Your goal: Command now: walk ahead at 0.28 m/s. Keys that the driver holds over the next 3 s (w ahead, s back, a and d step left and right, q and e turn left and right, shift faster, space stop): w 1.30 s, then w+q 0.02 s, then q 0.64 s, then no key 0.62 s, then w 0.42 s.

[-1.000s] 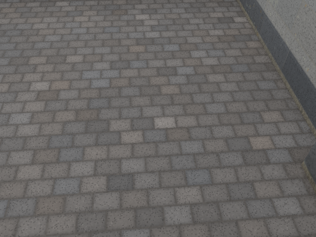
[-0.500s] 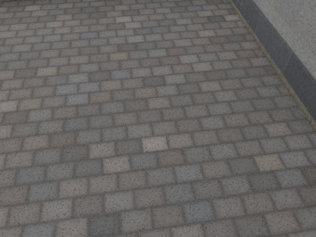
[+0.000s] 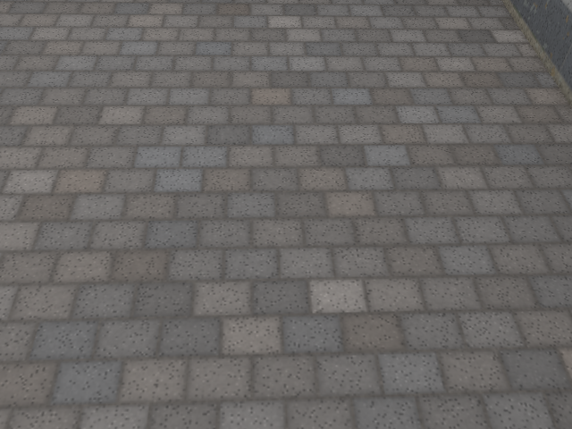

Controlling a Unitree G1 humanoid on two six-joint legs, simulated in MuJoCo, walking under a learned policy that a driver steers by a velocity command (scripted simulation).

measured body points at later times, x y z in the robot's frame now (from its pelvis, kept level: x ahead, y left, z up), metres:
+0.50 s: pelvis +0.17 -0.07 +0.02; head +0.19 -0.10 +0.47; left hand +0.16 +0.19 -0.11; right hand +0.30 -0.33 -0.12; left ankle +0.27 +0.12 -0.64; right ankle +0.14 -0.14 -0.73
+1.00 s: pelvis +0.44 -0.01 +0.01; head +0.47 -0.01 +0.46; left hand +0.51 +0.26 -0.12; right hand +0.53 -0.26 -0.12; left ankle +0.47 +0.07 -0.73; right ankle +0.42 -0.16 -0.64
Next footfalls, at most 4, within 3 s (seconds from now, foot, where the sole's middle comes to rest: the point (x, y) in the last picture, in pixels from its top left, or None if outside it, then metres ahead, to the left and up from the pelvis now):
0.28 right None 0.18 -0.14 -0.77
0.80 left None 0.51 0.07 -0.77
1.36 right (359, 319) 0.82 -0.16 -0.77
1.88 left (271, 312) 0.83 0.07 -0.77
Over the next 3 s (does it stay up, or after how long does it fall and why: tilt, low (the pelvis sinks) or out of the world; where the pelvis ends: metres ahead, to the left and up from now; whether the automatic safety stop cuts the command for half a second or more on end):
stays up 0.90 0.00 0.02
